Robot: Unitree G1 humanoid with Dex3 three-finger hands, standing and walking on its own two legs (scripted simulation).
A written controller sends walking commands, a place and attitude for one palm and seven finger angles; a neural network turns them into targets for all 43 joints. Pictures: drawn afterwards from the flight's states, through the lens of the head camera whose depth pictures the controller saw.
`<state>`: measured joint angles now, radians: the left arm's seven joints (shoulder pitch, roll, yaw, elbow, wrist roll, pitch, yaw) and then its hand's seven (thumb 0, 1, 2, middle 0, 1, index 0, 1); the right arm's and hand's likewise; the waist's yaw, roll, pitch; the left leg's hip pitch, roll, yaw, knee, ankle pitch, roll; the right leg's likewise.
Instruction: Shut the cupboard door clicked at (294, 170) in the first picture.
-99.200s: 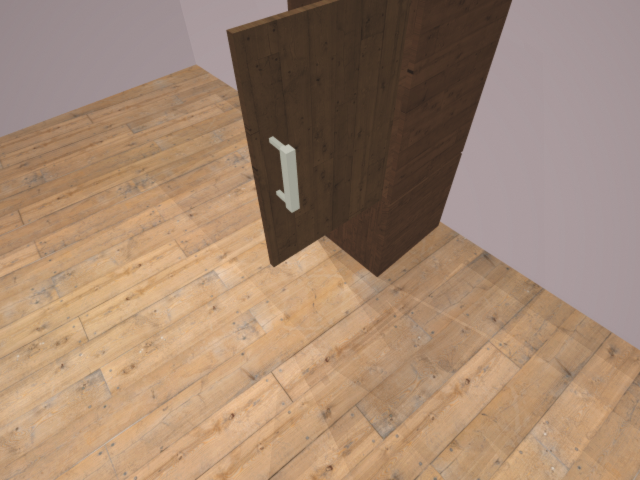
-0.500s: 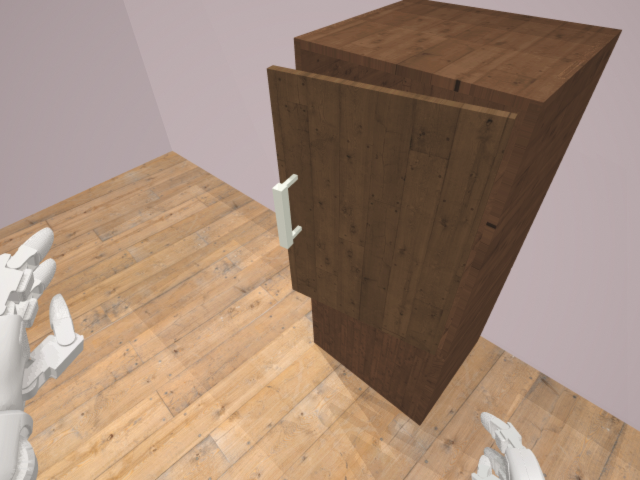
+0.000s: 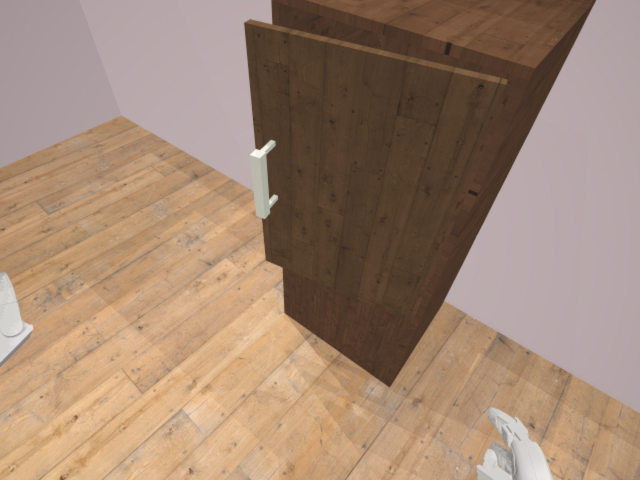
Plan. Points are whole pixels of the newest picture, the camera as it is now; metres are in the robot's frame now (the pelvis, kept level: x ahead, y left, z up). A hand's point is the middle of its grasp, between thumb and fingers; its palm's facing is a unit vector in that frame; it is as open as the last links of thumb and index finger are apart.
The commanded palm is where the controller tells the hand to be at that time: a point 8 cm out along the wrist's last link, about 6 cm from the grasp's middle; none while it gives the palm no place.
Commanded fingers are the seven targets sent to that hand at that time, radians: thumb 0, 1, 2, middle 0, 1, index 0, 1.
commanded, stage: step back with the hand held close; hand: left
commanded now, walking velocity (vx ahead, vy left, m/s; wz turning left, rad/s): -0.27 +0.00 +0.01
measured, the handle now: (266, 180) +0.66 +0.13 -0.03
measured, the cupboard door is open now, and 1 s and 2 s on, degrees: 11 11 11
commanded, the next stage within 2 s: stop stepping back and stand still in 1.04 s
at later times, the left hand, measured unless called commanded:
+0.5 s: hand out of the picture +0.13 +0.27 +0.18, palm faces +0.53 -0.70 -0.47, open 7.4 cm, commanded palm +0.06 +0.29 +0.18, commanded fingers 0.00 0.90 0.90 -0.20 -0.30 -0.20 -0.30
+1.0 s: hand out of the picture +0.06 +0.26 +0.19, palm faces +0.53 -0.77 -0.36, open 7.4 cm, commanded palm +0.00 +0.27 +0.18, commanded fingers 0.00 0.90 0.90 -0.20 -0.30 -0.20 -0.30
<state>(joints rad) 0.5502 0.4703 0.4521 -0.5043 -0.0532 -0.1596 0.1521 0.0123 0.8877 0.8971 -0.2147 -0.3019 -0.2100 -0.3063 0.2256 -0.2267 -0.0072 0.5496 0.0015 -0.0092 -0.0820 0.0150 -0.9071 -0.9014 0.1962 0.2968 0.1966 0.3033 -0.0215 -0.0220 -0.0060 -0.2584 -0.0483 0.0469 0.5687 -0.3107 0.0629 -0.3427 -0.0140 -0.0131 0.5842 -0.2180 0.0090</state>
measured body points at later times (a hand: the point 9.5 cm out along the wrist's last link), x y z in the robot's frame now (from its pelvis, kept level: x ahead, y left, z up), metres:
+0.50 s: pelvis -0.07 -0.01 -0.02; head -0.07 +0.00 +0.43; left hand +0.09 +0.30 +0.21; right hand +0.09 -0.26 -0.09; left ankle -0.01 +0.08 -0.73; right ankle +0.02 -0.13 -0.73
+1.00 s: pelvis -0.15 -0.02 +0.00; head -0.13 +0.01 +0.45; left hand +0.02 +0.30 +0.21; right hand +0.04 -0.22 -0.07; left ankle -0.01 +0.08 -0.73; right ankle -0.32 -0.15 -0.70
